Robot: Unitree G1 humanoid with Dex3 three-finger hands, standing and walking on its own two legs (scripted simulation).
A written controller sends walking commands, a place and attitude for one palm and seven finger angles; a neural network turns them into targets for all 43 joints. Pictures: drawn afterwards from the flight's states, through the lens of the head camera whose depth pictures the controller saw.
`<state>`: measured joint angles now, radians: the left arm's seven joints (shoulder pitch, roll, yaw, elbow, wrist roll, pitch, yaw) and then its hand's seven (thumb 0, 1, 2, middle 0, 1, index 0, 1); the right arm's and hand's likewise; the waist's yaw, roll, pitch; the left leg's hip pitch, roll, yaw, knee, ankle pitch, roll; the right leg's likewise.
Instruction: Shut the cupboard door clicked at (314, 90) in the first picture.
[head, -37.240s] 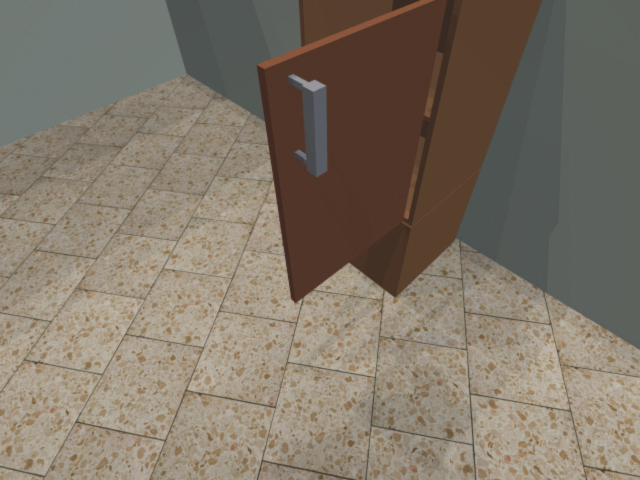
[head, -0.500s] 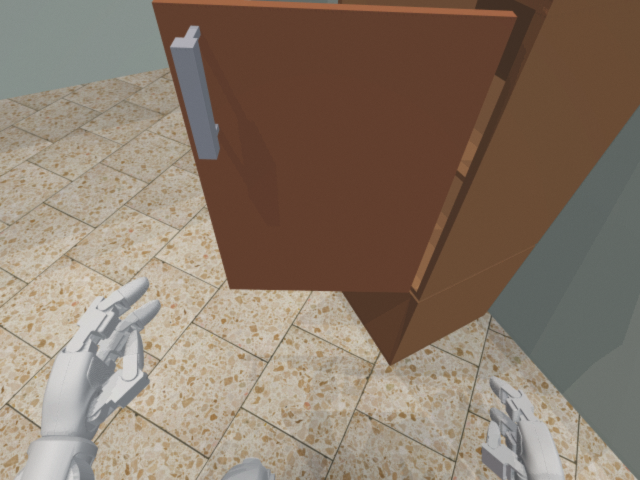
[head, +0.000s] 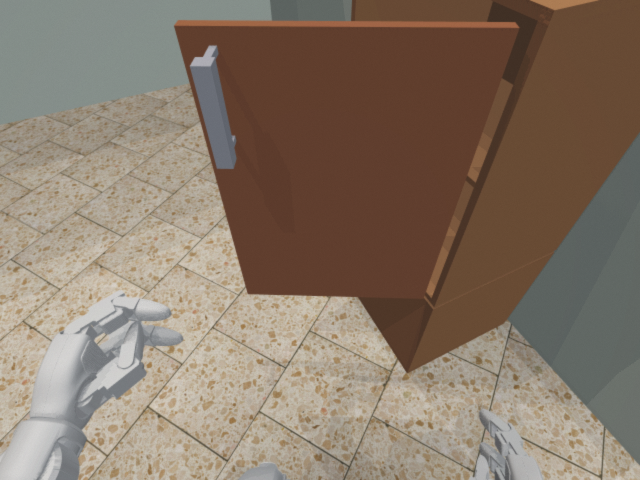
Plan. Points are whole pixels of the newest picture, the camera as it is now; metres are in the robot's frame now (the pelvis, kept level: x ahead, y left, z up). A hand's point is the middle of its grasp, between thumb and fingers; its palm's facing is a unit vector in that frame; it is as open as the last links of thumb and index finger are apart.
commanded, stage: raise the hand and make a fist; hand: left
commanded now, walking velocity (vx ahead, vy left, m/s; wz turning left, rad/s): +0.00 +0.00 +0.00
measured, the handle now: (219, 109) +0.53 +0.17 +0.20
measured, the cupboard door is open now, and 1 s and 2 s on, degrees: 62 62 62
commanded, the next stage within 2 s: bring the fist close to the handle in 1.12 s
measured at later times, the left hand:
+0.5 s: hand (100, 325) +0.23 +0.22 +0.16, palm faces +0.03 -1.00 -0.05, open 3.0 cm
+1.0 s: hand (108, 300) +0.23 +0.20 +0.20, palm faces +0.04 -1.00 -0.05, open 3.1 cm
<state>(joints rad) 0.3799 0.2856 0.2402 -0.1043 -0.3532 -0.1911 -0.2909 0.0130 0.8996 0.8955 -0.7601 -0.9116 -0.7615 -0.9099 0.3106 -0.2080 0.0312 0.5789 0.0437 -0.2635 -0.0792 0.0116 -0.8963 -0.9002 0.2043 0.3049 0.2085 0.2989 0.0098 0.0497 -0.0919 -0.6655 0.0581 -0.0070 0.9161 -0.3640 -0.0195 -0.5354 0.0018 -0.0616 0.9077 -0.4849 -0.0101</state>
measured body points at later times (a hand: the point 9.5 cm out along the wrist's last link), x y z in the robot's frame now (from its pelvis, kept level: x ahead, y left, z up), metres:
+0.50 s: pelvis +0.01 +0.02 +0.03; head +0.00 +0.01 +0.48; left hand +0.22 +0.27 +0.16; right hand +0.22 -0.18 -0.02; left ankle +0.06 +0.13 -0.69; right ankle -0.01 -0.11 -0.69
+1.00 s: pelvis +0.00 +0.00 +0.04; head -0.03 -0.01 +0.49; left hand +0.22 +0.25 +0.20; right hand +0.20 -0.21 -0.02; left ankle +0.06 +0.13 -0.69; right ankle -0.01 -0.11 -0.69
